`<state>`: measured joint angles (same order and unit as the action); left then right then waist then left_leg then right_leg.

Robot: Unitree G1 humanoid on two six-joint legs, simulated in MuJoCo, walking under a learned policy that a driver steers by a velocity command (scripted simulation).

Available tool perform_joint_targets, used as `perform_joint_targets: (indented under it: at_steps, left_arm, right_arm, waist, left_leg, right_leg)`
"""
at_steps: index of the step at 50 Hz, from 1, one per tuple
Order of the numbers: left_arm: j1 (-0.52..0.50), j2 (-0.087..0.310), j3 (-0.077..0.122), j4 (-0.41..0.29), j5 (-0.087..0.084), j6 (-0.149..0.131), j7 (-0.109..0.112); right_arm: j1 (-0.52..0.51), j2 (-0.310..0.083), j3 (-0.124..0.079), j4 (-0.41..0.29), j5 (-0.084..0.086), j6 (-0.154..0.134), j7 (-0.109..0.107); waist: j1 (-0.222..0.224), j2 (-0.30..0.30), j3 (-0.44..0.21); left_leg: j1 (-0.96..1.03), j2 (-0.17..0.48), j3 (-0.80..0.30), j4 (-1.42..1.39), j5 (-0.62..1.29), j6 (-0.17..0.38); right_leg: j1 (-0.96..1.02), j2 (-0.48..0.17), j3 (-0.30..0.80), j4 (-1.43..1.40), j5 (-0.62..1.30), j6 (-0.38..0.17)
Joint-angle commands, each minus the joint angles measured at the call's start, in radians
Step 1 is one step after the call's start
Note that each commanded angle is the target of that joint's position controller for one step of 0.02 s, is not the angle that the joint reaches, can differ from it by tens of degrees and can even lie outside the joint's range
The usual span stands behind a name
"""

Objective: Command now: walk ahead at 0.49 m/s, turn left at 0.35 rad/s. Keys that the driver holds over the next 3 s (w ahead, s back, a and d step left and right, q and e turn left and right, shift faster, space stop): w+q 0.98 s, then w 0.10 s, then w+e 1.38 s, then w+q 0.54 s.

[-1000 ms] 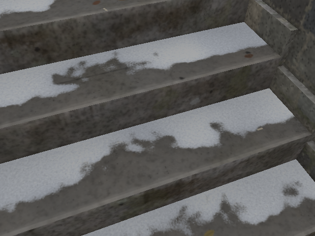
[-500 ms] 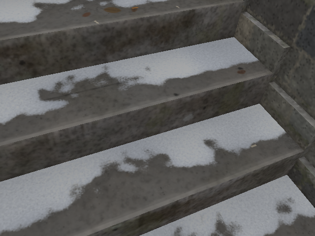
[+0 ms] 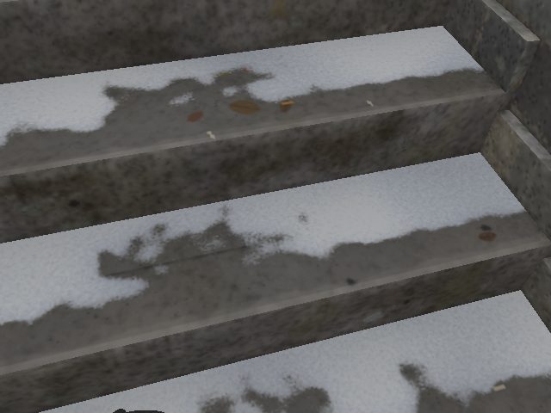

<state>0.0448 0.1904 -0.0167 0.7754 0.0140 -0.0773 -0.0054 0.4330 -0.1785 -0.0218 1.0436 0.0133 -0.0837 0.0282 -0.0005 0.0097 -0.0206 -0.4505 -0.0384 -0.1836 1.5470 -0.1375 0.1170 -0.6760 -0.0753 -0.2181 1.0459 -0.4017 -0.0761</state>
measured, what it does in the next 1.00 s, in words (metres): climbs, turning left: left foot 0.17 m higher, then right foot 0.17 m higher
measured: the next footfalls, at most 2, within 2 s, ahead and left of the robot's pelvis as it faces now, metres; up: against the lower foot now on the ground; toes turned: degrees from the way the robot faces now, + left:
left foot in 0.42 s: +0.34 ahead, +0.14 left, +0.17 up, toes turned +17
right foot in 0.94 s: +0.67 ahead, +0.15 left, +0.34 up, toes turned +29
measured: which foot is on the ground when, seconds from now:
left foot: up 0.00-0.40, down 0.42-0.94, up 0.96-1.00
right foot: down 0.00-0.46, up 0.48-0.92, down 0.94-1.00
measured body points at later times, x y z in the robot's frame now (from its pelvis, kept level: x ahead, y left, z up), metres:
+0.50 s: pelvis +0.23 +0.08 +0.12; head +0.24 +0.07 +0.57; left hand +0.19 +0.31 -0.02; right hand +0.48 -0.09 +0.03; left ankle +0.30 +0.13 -0.49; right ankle +0.11 -0.11 -0.55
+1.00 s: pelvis +0.49 +0.16 +0.31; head +0.49 +0.20 +0.76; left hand +0.60 +0.44 +0.24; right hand +0.59 -0.04 +0.17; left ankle +0.32 +0.15 -0.36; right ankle +0.63 +0.14 -0.32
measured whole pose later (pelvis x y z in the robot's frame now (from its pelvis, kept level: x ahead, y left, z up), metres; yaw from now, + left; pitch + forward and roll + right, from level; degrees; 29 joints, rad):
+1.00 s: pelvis +0.49 +0.16 +0.31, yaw +34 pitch +4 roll -4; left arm 0.00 0.11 -0.07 0.64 0.05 -0.11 0.00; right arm 0.46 -0.13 0.00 1.00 -0.04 -0.05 0.00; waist 0.02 0.01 -0.05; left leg -0.26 -0.16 -0.24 0.95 -0.10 0.15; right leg -0.81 0.00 -0.17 1.17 -0.45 -0.09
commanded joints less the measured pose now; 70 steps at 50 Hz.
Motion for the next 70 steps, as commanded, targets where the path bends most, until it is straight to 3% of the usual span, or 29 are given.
perform_joint_targets:
  at_steps: [1, 3, 10, 12, 16, 18, 21, 22, 23, 24, 26, 27, 29, 33, 36, 41, 43, 46, 47, 48, 49, 50, 51, 52, 54, 56, 61, 66, 70]
  left_arm:
    - [0.205, -0.103, -0.019, 0.202, 0.014, 0.016, -0.023]
    - [0.146, -0.106, -0.009, 0.217, 0.031, 0.019, -0.036]
    - [0.197, -0.003, -0.044, 0.242, 0.044, 0.019, -0.033]
    - [0.306, 0.037, -0.04, 0.247, 0.04, 0.011, -0.015]
    - [0.494, 0.18, 0.024, 0.286, 0.001, 0.037, 0.058]
    - [0.411, 0.152, 0.017, 0.254, -0.01, 0.049, 0.059]
    - [0.374, 0.268, 0.042, 0.209, -0.002, 0.056, 0.059]
    - [0.335, 0.292, 0.051, 0.163, -0.015, 0.054, 0.061]
    - [0.305, 0.209, 0.035, 0.077, -0.005, 0.027, 0.041]
    - [0.19, 0.133, 0.036, 0.035, 0.003, -0.019, 0.003]
    - [0.096, 0.061, 0.044, -0.024, -0.024, -0.047, -0.054]
    - [0.005, 0.024, 0.023, -0.087, 0.002, -0.064, -0.058]
    - [0.071, -0.061, -0.015, -0.125, 0.022, -0.065, -0.054]
    - [0.125, -0.066, -0.052, -0.117, 0.005, -0.047, -0.043]
    - [-0.047, -0.167, -0.098, -0.182, 0.014, -0.042, -0.036]
    - [-0.447, -0.191, -0.141, -0.362, 0.034, -0.07, -0.017]
    - [-0.358, -0.153, -0.114, -0.344, 0.014, -0.067, -0.013]
    - [0.071, 0.121, 0.02, -0.246, -0.015, -0.062, 0.004]
    - [0.3, 0.211, 0.057, -0.175, -0.007, -0.051, -0.002]
    - [0.471, 0.302, 0.081, -0.089, 0.037, -0.041, -0.002]
    - [0.437, 0.255, 0.08, -0.048, 0.064, -0.012, 0.022]
    - [0.365, 0.087, 0.048, -0.03, 0.047, 0.015, 0.063]
    - [0.313, -0.066, 0.005, 0.037, 0.024, 0.022, 0.067]
    - [0.28, -0.143, -0.014, 0.095, 0.011, 0.013, 0.058]
    - [0.27, -0.189, -0.028, 0.182, 0.041, 0.002, 0.037]
    - [0.262, -0.109, -0.012, 0.201, 0.038, 0.008, 0.012]
    - [0.205, 0.035, -0.012, 0.124, 0.03, -0.009, 0.007]
    - [0.512, 0.117, 0.039, 0.163, -0.012, 0.038, 0.041]
    - [0.482, 0.214, 0.072, 0.143, 0.006, 0.055, 0.038]
  right_arm:
    - [-0.203, 0.092, 0.038, -0.274, 0.006, 0.009, 0.026]
    - [-0.079, 0.123, 0.065, -0.246, 0.042, 0.04, 0.026]
    - [-0.311, 0.073, 0.107, -0.386, -0.003, 0.09, -0.034]
    - [-0.429, 0.019, 0.101, -0.42, -0.003, 0.081, -0.042]
    - [-0.616, 0.07, 0.131, -0.496, 0.003, 0.073, -0.003]
    - [-0.584, 0.077, 0.132, -0.464, 0.013, 0.066, 0.03]
    - [-0.355, -0.072, 0.055, -0.439, -0.008, 0.047, 0.041]
    - [-0.229, -0.152, 0.014, -0.402, -0.009, 0.047, 0.049]
    - [-0.094, -0.293, -0.038, -0.386, -0.012, 0.062, 0.04]
    - [-0.048, -0.375, -0.068, -0.344, -0.026, 0.076, 0.003]
    - [0.005, -0.185, -0.012, -0.235, -0.052, 0.057, -0.016]
    - [-0.02, -0.09, 0.01, -0.198, -0.041, 0.044, 0.006]
    - [-0.079, 0.009, 0.036, -0.14, -0.034, 0.041, 0.021]
    - [-0.147, 0.013, 0.044, -0.152, -0.045, 0.046, 0.027]
    - [0.036, -0.011, 0.047, -0.071, -0.055, 0.045, 0.014]
    - [0.228, -0.027, 0.029, -0.048, -0.013, 0.074, -0.039]
    - [0.149, -0.022, 0.025, -0.062, -0.012, 0.07, -0.079]
    - [0.002, -0.185, -0.014, -0.106, -0.03, 0.031, -0.099]
    - [-0.152, -0.217, -0.026, -0.164, -0.036, 0.01, -0.086]
    - [-0.246, -0.184, -0.019, -0.231, -0.072, -0.022, -0.058]
    - [-0.203, 0.032, 0.015, -0.251, -0.068, -0.034, -0.012]
    - [-0.206, -0.03, -0.002, -0.267, -0.062, -0.051, 0.044]
    - [-0.302, 0.023, 0.017, -0.339, -0.034, -0.033, 0.066]
    - [-0.319, 0.063, 0.044, -0.384, -0.041, -0.019, 0.076]
    - [-0.206, 0.12, 0.076, -0.372, -0.015, 0.009, 0.073]
    - [-0.191, 0.171, 0.114, -0.395, 0.002, 0.002, 0.072]
    - [-0.319, 0.075, 0.124, -0.447, -0.039, 0.025, 0.021]
    - [-0.662, 0.036, 0.119, -0.514, -0.012, 0.011, 0.003]
    - [-0.354, -0.199, 0.002, -0.456, -0.01, -0.028, -0.005]
  waist:
    - [-0.048, -0.007, 0.044]
    - [-0.127, -0.032, 0.082]
    - [-0.131, -0.06, 0.13]
    - [-0.045, -0.077, 0.083]
    - [0.033, -0.119, 0.033]
    - [-0.006, -0.054, 0.017]
    - [-0.13, -0.298, -0.184]
    - [-0.177, -0.315, -0.263]
    - [-0.193, 0.02, -0.352]
    - [-0.169, 0.263, -0.402]
    - [-0.083, 0.105, -0.17]
    - [-0.048, 0.007, -0.005]
    - [0.049, -0.013, 0.031]
    - [0.115, -0.059, 0.049]
    - [0.039, 0.089, 0.03]
    - [-0.11, 0.138, 0.037]
    - [-0.019, 0.162, -0.084]
    - [0.256, 0.312, -0.341]
    - [0.358, 0.258, -0.427]
    - [0.348, -0.076, -0.536]
    - [0.228, -0.567, -0.525]
    - [0.188, -0.366, -0.336]
    - [0.118, -0.213, -0.07]
    - [0.037, -0.036, 0.057]
    - [-0.077, 0.061, 0.091]
    - [-0.107, 0.076, 0.099]
    - [-0.113, 0.006, 0.005]
    - [0.136, -0.174, -0.01]
    - [-0.055, -0.26, -0.168]
  left_leg:
    - [-0.54, 0.081, 0.013, 0.596, 0.012, 0.093]
    - [-0.561, 0.071, 0.009, 0.545, -0.004, 0.093]
    - [-0.821, 0.046, 0.137, 0.612, 0.137, 0.011]
    - [-0.833, 0.055, 0.216, 0.494, 0.192, -0.027]
    - [-0.947, 0.191, 0.251, 0.219, -0.112, -0.023]
    - [-0.639, 0.147, 0.381, 0.015, -0.204, 0.041]
    - [-0.192, -0.052, 0.45, -0.322, -0.457, 0.102]
    - [-0.017, -0.077, 0.289, -0.519, -0.415, 0.13]
    - [0.329, 0.12, -0.231, -0.794, -0.465, 0.242]
    - [0.469, 0.235, -0.854, -1.292, -0.795, 0.278]
    - [0.287, 0.289, -0.815, -1.334, -0.71, 0.082]
    - [0.127, 0.254, -0.631, -1.261, -0.577, 0.045]
    - [0.049, 0.14, -0.362, -1.154, -0.349, -0.032]
    - [-0.018, 0.053, -0.017, -1.087, -0.044, -0.09]
    - [0.04, 0.071, -0.108, -1.129, -0.016, -0.074]
    - [0.082, 0.129, -0.262, -1.372, 0.181, 0.018]
    - [0.229, 0.153, -0.147, -1.399, 0.683, 0.032]
    - [0.401, 0.205, -0.118, -1.091, 1.754, 0.053]
    - [0.371, 0.19, -0.128, -0.848, 1.743, 0.077]
    - [0.202, 0.089, -0.094, -0.59, 1.394, 0.126]
    - [-0.244, -0.184, -0.144, -0.085, 0.069, 0.031]
    - [-0.397, -0.148, -0.197, 0.287, -0.064, 0.009]
    - [-0.544, -0.105, -0.115, 0.445, -0.112, -0.013]
    - [-0.569, -0.066, -0.045, 0.484, -0.079, 0.023]
    - [-0.613, -0.023, -0.043, 0.655, -0.037, 0.06]
    - [-0.701, 0.019, -0.037, 0.645, 0.002, 0.05]
    - [-0.482, 0.133, 0.223, 0.202, 0.314, -0.08]
    - [-0.356, 0.138, 0.333, -0.497, -0.053, -0.136]
    - [0.191, 0.04, 0.238, -1.209, 0.034, -0.097]
  right_leg:
    - [0.266, -0.255, 0.472, -0.662, -0.02, 0.006]
    - [0.197, -0.181, 0.189, -0.695, 0.111, 0.043]
    - [0.162, -0.157, -0.036, -0.839, 0.153, 0.04]
    - [0.262, -0.182, -0.028, -0.882, 0.124, -0.014]
    - [0.752, -0.28, 0.003, -1.015, 0.315, -0.042]
    - [0.666, -0.257, -0.118, -0.972, 0.741, -0.044]
    - [0.795, -0.289, -0.091, -0.582, 1.926, -0.085]
    - [0.767, -0.264, -0.062, -0.354, 1.858, -0.076]
    - [0.352, -0.146, -0.009, -0.009, 1.332, 0.001]
    - [0.015, 0.107, 0.203, 0.388, 0.286, 0.054]
    - [-0.241, 0.076, 0.4, 0.865, 0.321, -0.008]
    - [-0.331, 0.045, 0.372, 0.965, 0.344, -0.042]
    - [-0.411, 0.016, 0.351, 1.177, 0.35, -0.092]
    - [-0.519, -0.019, 0.251, 1.003, 0.447, -0.059]
    - [-0.737, 0.01, 0.134, 1.281, 0.402, -0.023]
    - [-0.689, 0.038, 0.0, 0.777, 0.306, 0.049]
    - [-0.381, 0.067, -0.015, 0.493, 0.215, 0.013]
    - [0.249, 0.138, 0.155, 0.11, -0.102, -0.068]
    - [0.465, 0.07, 0.332, -0.054, -0.156, -0.11]
    - [0.751, -0.061, 0.556, -0.237, -0.1, -0.13]
    - [0.917, -0.286, 1.188, -0.672, -0.011, -0.301]
    - [0.748, -0.313, 1.305, -0.725, -0.133, -0.315]
    - [0.496, -0.287, 1.091, -0.674, -0.279, -0.275]
    - [0.313, -0.241, 0.855, -0.638, -0.243, -0.203]
    - [0.17, -0.196, 0.582, -0.622, -0.108, -0.11]
    - [0.141, -0.175, 0.42, -0.688, 0.035, -0.085]
    - [-0.003, -0.079, 0.229, -0.749, 0.142, -0.116]
    - [0.454, -0.154, 0.352, -0.884, 0.249, -0.16]
    - [0.768, -0.074, 0.341, -0.393, 1.176, -0.029]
